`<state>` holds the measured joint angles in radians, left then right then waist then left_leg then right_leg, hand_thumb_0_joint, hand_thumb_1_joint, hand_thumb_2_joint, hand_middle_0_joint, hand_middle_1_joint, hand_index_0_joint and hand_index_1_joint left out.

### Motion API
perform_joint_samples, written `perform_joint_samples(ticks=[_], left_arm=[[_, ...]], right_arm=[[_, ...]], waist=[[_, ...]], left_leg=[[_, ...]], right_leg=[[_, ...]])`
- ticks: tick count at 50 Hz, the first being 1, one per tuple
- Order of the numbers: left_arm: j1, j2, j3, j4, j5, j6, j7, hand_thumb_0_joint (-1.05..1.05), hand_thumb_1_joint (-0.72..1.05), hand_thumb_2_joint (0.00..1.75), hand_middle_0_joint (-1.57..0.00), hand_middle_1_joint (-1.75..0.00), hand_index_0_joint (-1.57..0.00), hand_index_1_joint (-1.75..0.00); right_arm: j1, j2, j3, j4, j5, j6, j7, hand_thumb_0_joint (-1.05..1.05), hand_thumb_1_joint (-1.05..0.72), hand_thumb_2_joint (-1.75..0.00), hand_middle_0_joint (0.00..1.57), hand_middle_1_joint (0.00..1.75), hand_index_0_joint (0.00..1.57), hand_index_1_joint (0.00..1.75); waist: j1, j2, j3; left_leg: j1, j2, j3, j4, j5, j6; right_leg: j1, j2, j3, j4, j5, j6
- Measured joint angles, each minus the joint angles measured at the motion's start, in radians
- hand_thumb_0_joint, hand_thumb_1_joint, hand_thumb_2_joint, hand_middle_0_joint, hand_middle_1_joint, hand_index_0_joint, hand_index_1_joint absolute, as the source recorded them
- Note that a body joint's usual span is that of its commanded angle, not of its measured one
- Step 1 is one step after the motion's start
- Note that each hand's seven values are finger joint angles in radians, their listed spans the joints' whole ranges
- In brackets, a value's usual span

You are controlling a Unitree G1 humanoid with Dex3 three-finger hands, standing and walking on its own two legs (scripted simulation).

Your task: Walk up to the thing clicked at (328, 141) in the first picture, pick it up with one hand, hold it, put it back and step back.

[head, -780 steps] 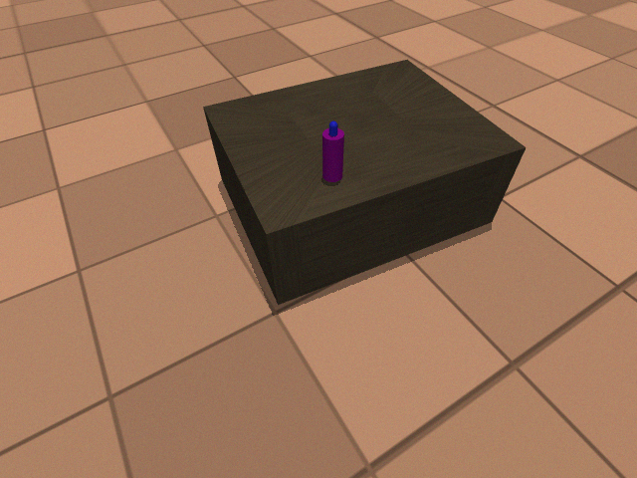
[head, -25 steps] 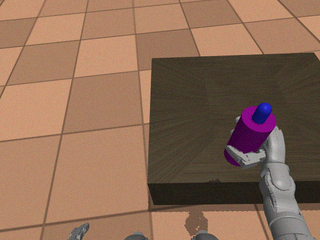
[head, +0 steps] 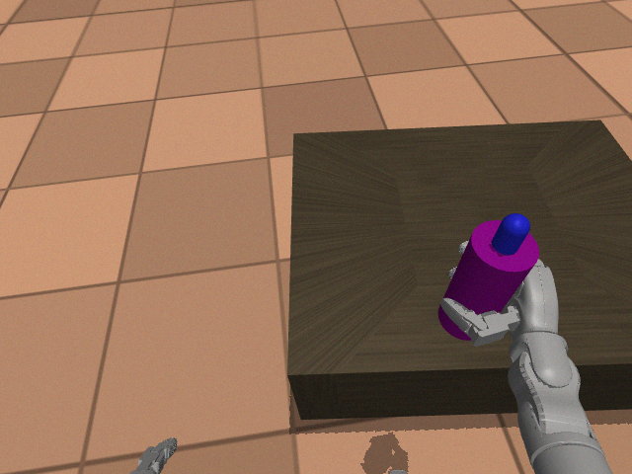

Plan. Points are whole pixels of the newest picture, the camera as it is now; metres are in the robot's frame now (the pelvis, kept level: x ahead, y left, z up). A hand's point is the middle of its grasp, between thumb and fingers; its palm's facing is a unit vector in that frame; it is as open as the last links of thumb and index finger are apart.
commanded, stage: hold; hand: right
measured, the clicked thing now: (486, 276) +0.34 -0.18 +0.07
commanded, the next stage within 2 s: none
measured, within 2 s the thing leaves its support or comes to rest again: neither
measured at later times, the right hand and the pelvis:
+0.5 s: hand (478, 289) +0.33 -0.17 +0.05, palm faces +0.13 +0.99 -0.01, open 9.5 cm; pelvis +0.00 +0.00 +0.01, yaw +0 degrees
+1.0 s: hand (477, 287) +0.33 -0.17 +0.06, palm faces +0.14 +0.99 -0.01, open 9.5 cm; pelvis +0.00 +0.01 +0.01, yaw +0 degrees
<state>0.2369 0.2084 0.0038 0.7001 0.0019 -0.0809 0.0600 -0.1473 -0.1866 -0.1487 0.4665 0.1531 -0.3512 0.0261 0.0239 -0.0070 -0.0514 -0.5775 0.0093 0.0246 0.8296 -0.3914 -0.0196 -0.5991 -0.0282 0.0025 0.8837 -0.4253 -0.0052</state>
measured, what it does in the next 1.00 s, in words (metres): stands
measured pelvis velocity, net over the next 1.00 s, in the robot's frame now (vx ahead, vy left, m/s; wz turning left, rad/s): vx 0.00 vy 0.01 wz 0.00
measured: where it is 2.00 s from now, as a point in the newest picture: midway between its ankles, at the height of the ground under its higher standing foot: outside the picture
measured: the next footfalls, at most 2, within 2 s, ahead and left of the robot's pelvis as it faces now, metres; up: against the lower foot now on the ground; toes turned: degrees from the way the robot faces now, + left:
none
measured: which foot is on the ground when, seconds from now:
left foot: down 0.00-1.00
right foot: down 0.00-1.00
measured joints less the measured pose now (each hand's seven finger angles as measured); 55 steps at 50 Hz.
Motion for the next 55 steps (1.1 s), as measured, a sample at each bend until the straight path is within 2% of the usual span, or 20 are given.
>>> perform_joint_samples(ticks=[24,55], left_arm=[[-0.003,-0.005,-0.01,0.001,-0.005,-0.013,0.0,0.01,0.9,0.91,-0.2,-0.3,-0.2,-0.31],[-0.004,-0.005,-0.01,0.009,-0.003,-0.011,0.004,0.01,0.9,0.91,-0.2,-0.3,-0.2,-0.3]], right_arm=[[0.024,0.003,0.019,-0.041,0.003,0.022,-0.011,0.0,0.38,-1.19,0.74,1.08,0.76,1.08],[0.032,0.004,0.009,-0.044,0.006,0.025,-0.003,0.0,0.38,-1.19,0.74,1.07,0.76,1.08]], waist=[[-0.008,-0.004,0.017],[-0.007,-0.004,0.021]], left_leg=[[0.065,-0.001,0.0,-0.054,0.024,0.003],[0.087,-0.002,0.003,-0.068,0.023,0.007]], right_leg=[[0.066,0.0,-0.001,-0.058,0.026,0.003],[0.09,-0.001,0.002,-0.076,0.029,0.008]])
